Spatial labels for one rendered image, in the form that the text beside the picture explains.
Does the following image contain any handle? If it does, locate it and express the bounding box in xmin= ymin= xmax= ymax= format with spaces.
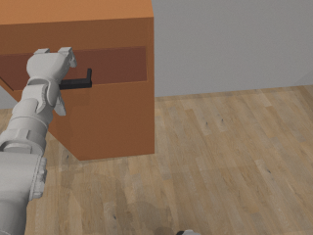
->
xmin=59 ymin=68 xmax=92 ymax=90

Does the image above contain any left robot upper arm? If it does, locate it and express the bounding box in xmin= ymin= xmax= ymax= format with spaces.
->
xmin=0 ymin=151 xmax=48 ymax=235

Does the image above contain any left robot forearm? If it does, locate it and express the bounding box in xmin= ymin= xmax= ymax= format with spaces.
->
xmin=0 ymin=75 xmax=60 ymax=157

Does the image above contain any drawer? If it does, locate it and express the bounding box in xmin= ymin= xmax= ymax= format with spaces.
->
xmin=0 ymin=46 xmax=148 ymax=91

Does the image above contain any left robot hand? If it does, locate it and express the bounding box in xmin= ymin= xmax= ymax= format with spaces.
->
xmin=26 ymin=47 xmax=77 ymax=117

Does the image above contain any cabinet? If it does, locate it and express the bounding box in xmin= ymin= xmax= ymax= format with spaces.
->
xmin=0 ymin=0 xmax=155 ymax=161

